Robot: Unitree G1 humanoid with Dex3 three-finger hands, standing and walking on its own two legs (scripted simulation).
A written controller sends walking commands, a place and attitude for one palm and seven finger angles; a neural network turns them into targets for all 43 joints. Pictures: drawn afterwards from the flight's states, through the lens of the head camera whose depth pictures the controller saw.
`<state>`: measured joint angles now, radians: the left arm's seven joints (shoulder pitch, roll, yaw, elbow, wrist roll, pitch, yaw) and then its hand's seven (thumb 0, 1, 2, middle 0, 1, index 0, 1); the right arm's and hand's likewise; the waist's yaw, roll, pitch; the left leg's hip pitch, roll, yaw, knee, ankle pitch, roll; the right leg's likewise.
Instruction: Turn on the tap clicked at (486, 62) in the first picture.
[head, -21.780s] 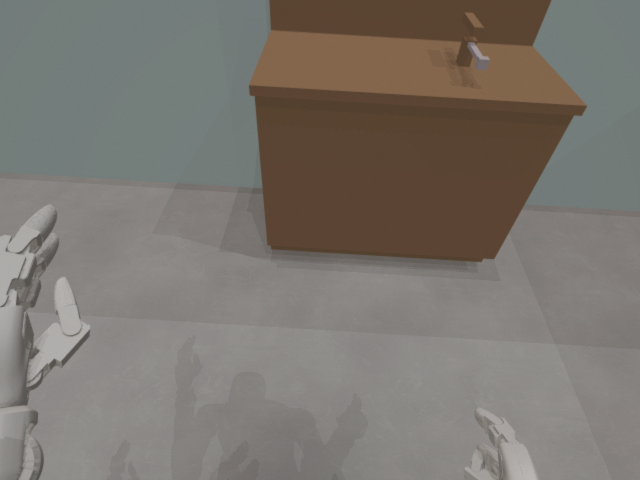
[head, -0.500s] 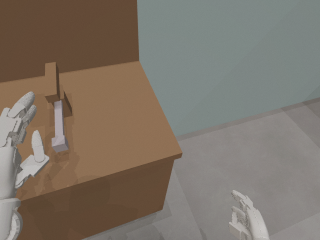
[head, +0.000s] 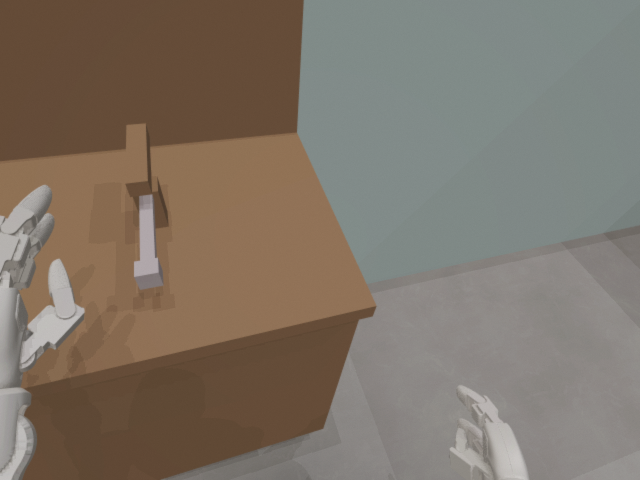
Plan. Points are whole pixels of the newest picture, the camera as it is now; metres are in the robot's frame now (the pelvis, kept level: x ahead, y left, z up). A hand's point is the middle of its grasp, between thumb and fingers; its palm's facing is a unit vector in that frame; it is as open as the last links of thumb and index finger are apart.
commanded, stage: look again from close up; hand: left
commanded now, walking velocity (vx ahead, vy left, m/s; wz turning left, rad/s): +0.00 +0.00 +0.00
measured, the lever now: (149, 273) +0.33 +0.25 +0.06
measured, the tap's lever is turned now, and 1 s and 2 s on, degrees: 0 0 0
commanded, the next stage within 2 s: turn the palm inward beside the body in 0.22 s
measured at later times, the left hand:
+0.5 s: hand (67, 267) +0.25 +0.26 +0.18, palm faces +0.43 -0.85 -0.30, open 7.4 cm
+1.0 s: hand (154, 322) +0.22 +0.19 +0.14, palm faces +0.44 -0.83 -0.34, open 7.4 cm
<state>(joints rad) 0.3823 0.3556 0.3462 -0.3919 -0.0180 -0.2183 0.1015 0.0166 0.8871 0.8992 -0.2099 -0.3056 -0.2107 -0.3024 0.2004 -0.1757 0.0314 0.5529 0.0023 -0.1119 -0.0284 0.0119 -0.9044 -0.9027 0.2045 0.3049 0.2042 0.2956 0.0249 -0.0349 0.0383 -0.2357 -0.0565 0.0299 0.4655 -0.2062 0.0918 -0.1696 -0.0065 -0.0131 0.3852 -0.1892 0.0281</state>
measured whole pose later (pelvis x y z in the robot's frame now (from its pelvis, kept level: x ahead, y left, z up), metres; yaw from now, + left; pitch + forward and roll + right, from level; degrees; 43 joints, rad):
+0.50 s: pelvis +0.00 -0.02 -0.01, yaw +0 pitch -1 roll +0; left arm 0.15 0.42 0.44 -0.26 -0.14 -0.03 0.00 0.02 0.89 0.90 -0.21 -0.31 -0.21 -0.30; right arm 0.18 -0.23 0.05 0.62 -0.02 -0.08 0.00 0.01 -0.90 -0.90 0.21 0.31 0.21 0.30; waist 0.04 -0.01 0.01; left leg -0.27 -0.07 0.03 0.51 -0.22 0.06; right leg -0.24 0.00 0.01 0.54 -0.27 0.00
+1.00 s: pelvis +0.01 -0.09 -0.02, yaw +3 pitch +1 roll +0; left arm 0.30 0.39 0.35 -0.29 -0.17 0.01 0.04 0.02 0.89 0.90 -0.21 -0.30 -0.21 -0.30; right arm 0.16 -0.24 0.02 0.68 0.02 -0.10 -0.08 0.01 -0.91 -0.90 0.20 0.30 0.20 0.30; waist 0.05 0.06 -0.04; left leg -0.39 -0.01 -0.06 0.71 -0.33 -0.03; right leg -0.33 0.07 -0.08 0.69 -0.38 -0.08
